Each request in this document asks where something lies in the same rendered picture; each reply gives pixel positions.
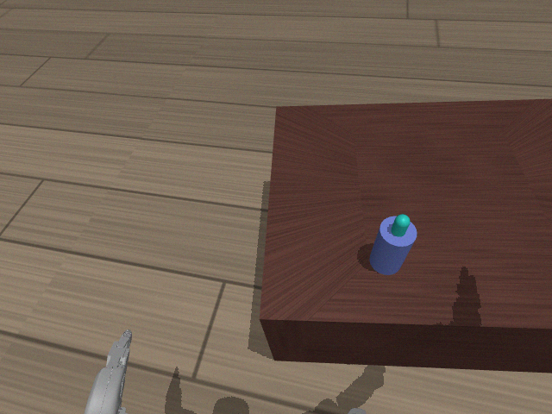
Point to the left robot hand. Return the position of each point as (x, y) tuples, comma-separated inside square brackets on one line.
[(106, 392)]

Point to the bottle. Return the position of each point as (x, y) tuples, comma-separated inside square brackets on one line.
[(392, 244)]

